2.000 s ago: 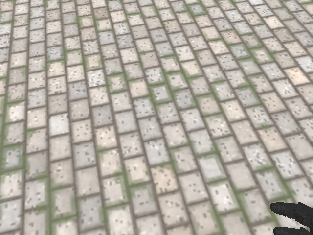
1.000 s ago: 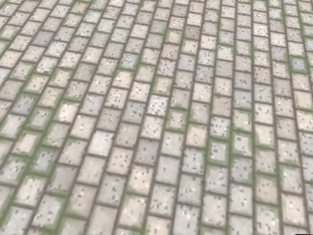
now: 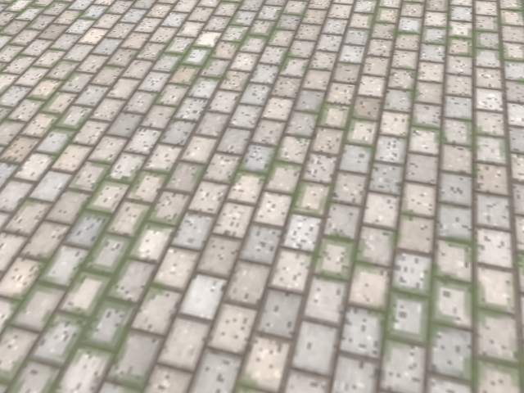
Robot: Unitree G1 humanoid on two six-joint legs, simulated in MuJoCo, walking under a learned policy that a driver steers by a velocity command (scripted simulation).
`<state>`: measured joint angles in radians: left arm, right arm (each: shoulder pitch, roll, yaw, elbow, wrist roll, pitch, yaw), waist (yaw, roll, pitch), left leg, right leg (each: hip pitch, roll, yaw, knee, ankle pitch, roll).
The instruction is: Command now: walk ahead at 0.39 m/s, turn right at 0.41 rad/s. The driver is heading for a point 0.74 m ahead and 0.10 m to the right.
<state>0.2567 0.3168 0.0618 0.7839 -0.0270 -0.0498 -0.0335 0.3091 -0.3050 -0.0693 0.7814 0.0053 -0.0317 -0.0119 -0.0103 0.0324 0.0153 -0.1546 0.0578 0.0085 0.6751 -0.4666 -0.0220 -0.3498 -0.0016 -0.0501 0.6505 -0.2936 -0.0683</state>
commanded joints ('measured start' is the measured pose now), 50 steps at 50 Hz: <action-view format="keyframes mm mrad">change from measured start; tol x32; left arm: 1 218 215 46 -30 18 -30 0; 25 316 53 1 -102 -22 7 58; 43 -251 46 -15 -249 10 -26 -2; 50 132 141 29 -155 36 -21 23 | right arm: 1 -144 -63 0 -175 38 -70 6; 17 -456 -49 3 -220 7 -98 50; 24 52 -259 -68 -121 -23 -98 24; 50 17 -146 -1 -8 48 -69 25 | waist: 1 96 -275 -36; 20 61 -157 52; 24 -37 247 -429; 33 14 44 12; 50 128 -193 -197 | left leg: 1 -713 -70 -110 574 -97 25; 20 -332 -73 -81 -209 468 11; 23 274 77 -197 -193 355 135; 24 646 342 -681 -256 178 298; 30 60 177 -304 -474 317 221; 43 96 195 -96 -493 517 196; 46 43 127 -49 -189 759 135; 48 -475 -86 -7 456 -79 30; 50 -614 -25 -122 600 -36 38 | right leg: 1 475 -386 938 -541 -516 -301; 9 287 -158 367 -490 188 -163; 22 286 -109 386 -108 595 -53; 24 -248 113 255 515 -250 50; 26 -414 -6 240 688 -183 62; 46 213 -9 30 -167 210 -17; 48 754 -435 650 -249 33 -219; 50 574 -383 561 -333 61 -177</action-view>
